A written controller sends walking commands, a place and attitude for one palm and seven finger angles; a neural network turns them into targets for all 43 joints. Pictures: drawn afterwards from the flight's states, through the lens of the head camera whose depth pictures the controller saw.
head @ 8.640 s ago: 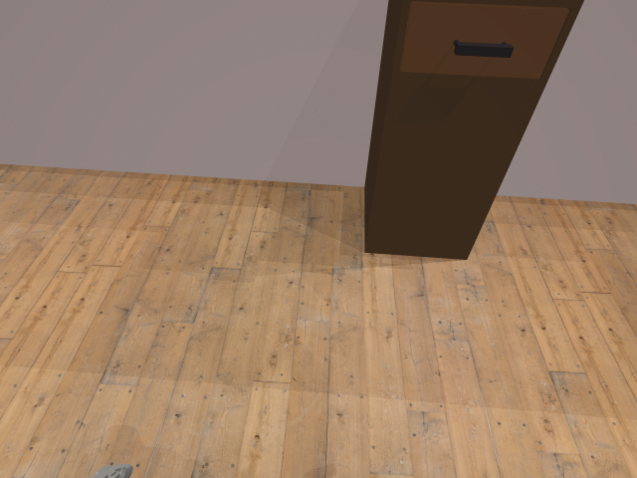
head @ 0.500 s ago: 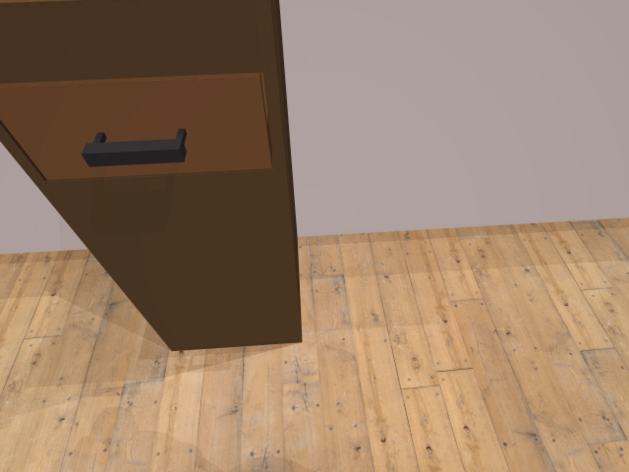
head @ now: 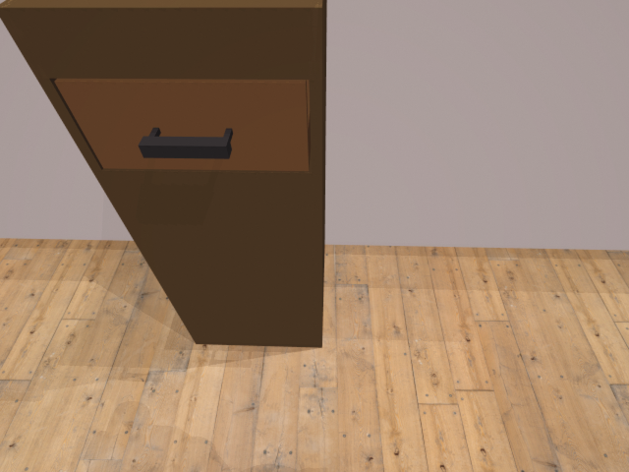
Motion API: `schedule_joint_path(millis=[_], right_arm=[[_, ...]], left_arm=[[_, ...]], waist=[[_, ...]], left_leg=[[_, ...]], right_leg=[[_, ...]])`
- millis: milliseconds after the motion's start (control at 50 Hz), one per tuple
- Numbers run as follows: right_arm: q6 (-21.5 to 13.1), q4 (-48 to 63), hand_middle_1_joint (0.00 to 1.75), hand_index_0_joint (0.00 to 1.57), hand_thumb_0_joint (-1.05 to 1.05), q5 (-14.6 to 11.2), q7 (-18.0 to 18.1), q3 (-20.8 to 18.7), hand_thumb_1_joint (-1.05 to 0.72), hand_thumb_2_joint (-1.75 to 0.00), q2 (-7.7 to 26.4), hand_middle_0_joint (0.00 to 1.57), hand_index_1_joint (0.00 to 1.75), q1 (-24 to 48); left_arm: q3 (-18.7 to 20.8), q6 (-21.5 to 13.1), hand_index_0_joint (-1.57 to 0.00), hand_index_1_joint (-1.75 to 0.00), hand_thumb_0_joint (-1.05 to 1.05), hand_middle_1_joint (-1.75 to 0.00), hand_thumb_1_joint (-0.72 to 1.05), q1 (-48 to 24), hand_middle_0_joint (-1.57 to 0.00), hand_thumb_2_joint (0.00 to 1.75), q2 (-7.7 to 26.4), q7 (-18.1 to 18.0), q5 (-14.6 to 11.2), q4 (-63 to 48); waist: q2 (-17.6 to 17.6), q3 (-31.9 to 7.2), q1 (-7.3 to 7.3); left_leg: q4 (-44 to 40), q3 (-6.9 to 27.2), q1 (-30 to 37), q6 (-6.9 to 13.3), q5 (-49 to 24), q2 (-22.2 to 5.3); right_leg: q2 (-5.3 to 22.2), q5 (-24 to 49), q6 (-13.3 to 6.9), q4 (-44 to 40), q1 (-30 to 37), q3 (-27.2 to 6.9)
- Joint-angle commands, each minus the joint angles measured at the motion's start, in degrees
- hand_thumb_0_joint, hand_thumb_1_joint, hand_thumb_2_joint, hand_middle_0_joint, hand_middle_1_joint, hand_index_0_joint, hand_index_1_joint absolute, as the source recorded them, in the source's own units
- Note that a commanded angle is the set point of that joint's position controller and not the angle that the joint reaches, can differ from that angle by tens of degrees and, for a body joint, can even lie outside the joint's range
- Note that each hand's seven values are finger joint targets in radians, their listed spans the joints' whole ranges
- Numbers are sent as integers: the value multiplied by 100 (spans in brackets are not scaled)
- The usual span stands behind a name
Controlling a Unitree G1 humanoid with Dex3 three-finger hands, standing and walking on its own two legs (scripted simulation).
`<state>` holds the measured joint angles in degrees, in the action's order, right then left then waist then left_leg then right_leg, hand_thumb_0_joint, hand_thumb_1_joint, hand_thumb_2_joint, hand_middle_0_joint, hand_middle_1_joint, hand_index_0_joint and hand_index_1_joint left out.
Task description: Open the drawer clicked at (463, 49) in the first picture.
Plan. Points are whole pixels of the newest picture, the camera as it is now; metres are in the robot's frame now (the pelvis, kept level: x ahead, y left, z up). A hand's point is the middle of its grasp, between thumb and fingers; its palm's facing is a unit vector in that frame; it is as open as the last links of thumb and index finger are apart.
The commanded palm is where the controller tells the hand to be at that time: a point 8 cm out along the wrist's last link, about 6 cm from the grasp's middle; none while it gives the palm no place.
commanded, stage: come to a stop and stand still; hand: left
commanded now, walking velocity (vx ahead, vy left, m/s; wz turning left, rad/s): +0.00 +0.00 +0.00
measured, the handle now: (189, 140) +0.57 +0.28 +0.10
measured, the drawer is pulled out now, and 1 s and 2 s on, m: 0.00 0.00 0.00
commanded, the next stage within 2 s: look again from close up in 0.40 s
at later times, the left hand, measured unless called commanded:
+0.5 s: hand out of the picture +0.03 +0.20 -0.17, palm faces +0.02 -0.98 -0.21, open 7.3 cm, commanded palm none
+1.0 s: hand out of the picture +0.02 +0.20 -0.17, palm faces -0.01 -0.98 -0.21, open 7.3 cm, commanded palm none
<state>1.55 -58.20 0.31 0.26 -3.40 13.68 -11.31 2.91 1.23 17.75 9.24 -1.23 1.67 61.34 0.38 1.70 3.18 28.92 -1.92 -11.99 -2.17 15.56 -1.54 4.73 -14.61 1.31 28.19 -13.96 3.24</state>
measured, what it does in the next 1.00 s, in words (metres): steps on the spot: left foot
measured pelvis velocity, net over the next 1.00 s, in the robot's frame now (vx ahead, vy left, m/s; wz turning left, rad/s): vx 0.01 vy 0.03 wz -0.04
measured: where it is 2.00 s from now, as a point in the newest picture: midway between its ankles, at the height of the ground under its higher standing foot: outside the picture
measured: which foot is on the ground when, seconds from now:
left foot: up 0.00-0.00, down 0.02-1.00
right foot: down 0.00-1.00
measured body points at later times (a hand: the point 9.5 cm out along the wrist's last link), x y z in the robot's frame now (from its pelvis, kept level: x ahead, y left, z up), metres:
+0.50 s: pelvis +0.02 +0.02 +0.00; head +0.03 +0.02 +0.45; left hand +0.03 +0.25 -0.16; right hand +0.01 -0.20 -0.16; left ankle -0.03 +0.14 -0.74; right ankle +0.00 -0.10 -0.74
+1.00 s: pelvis +0.01 +0.03 +0.00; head +0.02 +0.01 +0.44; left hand +0.02 +0.25 -0.16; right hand -0.01 -0.18 -0.17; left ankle -0.03 +0.14 -0.74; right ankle +0.00 -0.10 -0.74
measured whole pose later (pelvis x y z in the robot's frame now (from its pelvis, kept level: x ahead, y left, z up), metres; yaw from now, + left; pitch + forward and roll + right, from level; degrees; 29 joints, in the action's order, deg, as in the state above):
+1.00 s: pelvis +0.01 +0.03 +0.00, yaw -2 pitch -1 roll +1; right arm -0.8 -62.8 0.7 1.4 0.8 8.4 -18.0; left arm -0.3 -0.1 15.8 8.1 -1.5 0.7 63.4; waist 1.7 1.5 0.1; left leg 27.9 -4.5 -8.5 0.4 18.5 -0.6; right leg 2.9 -16.8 1.1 30.6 -12.8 1.5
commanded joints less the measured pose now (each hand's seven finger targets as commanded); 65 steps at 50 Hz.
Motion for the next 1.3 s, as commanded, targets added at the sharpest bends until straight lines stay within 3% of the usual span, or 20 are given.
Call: schedule_joint_path(millis=[0,40,60,120,200,220,240,460,480,500,540,560,620,680,760,1080,1140,1180,1240,1280], right_arm=[[-189,99,30,20,0,67,84,-50,-90,-90,758,20,30,-590],[-169,168,30,20,0,99,132,7,-90,-90,646,20,30,-173],[-205,86,30,20,0,88,162,66,-90,-90,502,20,30,-110],[-213,-11,30,20,0,58,216,153,-90,-90,297,20,30,-106],[-241,-132,30,20,0,-16,205,145,-90,-90,95,20,30,-334],[-235,-165,30,20,0,-20,192,144,-90,-90,84,20,30,-389],[-206,-215,30,20,0,-8,188,133,-90,-90,74,20,30,-425],[-278,-594,30,20,0,25,200,256,-90,-90,2,20,30,-661],[-349,-168,30,20,0,-20,124,234,-90,-90,263,20,30,-200],[-305,-40,30,20,0,18,95,233,-90,-90,-2,20,30,-645],[-312,-154,30,20,0,51,70,274,-90,-90,-43,20,30,-884],[-323,-118,30,20,0,78,76,288,-90,-90,25,20,30,-948],[-357,-71,30,20,0,68,113,300,-90,-90,90,20,30,-965],[-340,-86,30,20,0,74,128,310,-90,-90,117,20,30,-1004],[-333,-150,30,20,0,69,125,333,-90,-90,94,20,30,-1009],[-347,-404,30,20,0,46,163,323,-90,-90,-20,20,30,-973],[-297,-384,30,20,0,71,121,295,-90,-90,8,20,30,-1002],[-262,-295,30,20,0,93,83,287,-90,-90,-42,20,30,-933],[-231,-113,30,20,0,94,52,251,-90,-90,-128,20,30,-828],[-286,28,30,20,0,91,12,240,-90,-90,-133,20,30,-624]], left_arm=[[6,-59,-20,-30,0,-30,90,-40,-20,90,426,-40,-108,-359],[-46,-48,-20,-30,0,-30,90,-96,-20,90,334,-5,-64,-285],[-71,-19,-20,-30,0,-30,90,-110,-20,90,350,-11,-49,-157],[-110,-59,-20,-30,0,-30,90,91,-20,90,421,-8,-90,30],[-137,-202,-20,-30,0,-30,90,302,-20,90,607,-54,-86,253],[-152,-208,-20,-30,0,-30,90,190,-20,90,639,-58,-92,245],[-146,-217,-20,-30,0,-30,90,77,-20,90,615,-67,-85,244],[-171,-175,-20,-30,0,-30,90,-73,-20,90,506,-106,-135,261],[-193,-346,-20,-30,0,-30,90,437,-20,90,680,-343,-45,407],[-152,-422,-20,-30,0,-30,90,194,-20,90,876,-294,-82,115],[-206,-392,-20,-30,0,-30,90,-149,-20,90,771,-184,-118,3],[-210,-360,-20,-30,0,-30,90,-81,-20,90,688,-159,-122,-49],[-238,-312,-20,-30,0,-30,90,-62,-20,90,591,-110,-121,-48],[-255,-253,-20,-30,0,-30,90,-102,-20,90,503,-94,-113,-45],[-257,-221,-20,-30,0,-30,90,-79,-20,90,508,-77,-111,-47],[-225,-266,-20,-30,0,-30,90,158,-20,90,467,-66,-99,87],[-151,-246,-20,-30,0,-30,90,237,-20,90,569,-37,-52,68],[-85,-238,-20,-30,0,-30,90,329,-20,90,691,-10,-38,40],[83,-243,-20,-30,0,-30,90,675,-20,90,947,-24,-27,14],[152,-308,-20,-30,0,-30,90,726,-20,90,952,-41,10,-36]], waist=[[1168,-203,-296],[839,328,-178],[1330,312,-205],[1198,181,-151],[51,-176,-247],[-70,-134,-308],[-674,-69,-329],[49,135,-259],[-491,255,-87],[-235,-240,-413],[564,-217,-415],[621,-274,-374],[330,-294,-335],[3,156,-325],[26,521,-292],[-72,170,-314],[-171,283,-270],[-341,539,-216],[-1040,584,-122],[-1142,681,-74]], left_leg=[[-1431,1469,559,708,-682,-1506],[-1727,1316,-257,891,-258,-1427],[-1724,1129,-85,859,-798,-1225],[-1152,584,253,824,-2385,-955],[-514,235,446,368,-2000,-465],[-621,225,450,312,-1617,-448],[-592,248,445,286,-1537,-465],[-992,244,404,279,-1554,-519],[300,8,-130,148,-1878,-566],[2,139,-97,198,-250,-295],[-436,202,-96,303,-686,-392],[-405,251,-108,365,-859,-467],[-450,306,-30,434,-1294,-528],[-590,357,-223,479,-1052,-545],[-803,371,-373,473,-611,-489],[-705,183,109,420,-809,-435],[-484,113,-205,467,274,-289],[-133,-34,-643,443,799,-82],[990,-312,-1242,403,997,101],[1382,-163,-1591,421,1216,-29]], right_leg=[[-57,-813,-24,526,-716,62],[-33,-882,-21,934,-587,-24],[6,-870,-10,1048,-528,-46],[4,-560,-41,597,-247,-118],[314,1913,-193,-519,451,-561],[368,1878,-219,-496,418,-542],[289,1933,-231,-465,366,-524],[211,1391,-203,-656,563,-396],[482,3652,-181,-460,455,-706],[717,3165,-392,-351,716,-844],[335,1534,-432,-145,526,-459],[171,956,-405,-89,489,-386],[65,843,-370,1,494,-300],[9,600,-344,-5,291,-288],[9,384,-313,-102,127,-346],[110,977,-330,-259,175,-511],[146,-388,-419,-290,166,-572],[352,-1305,-550,-593,84,-899],[1065,-1971,-940,-1299,288,-1736],[1392,-1292,-1165,-1362,380,-1889]])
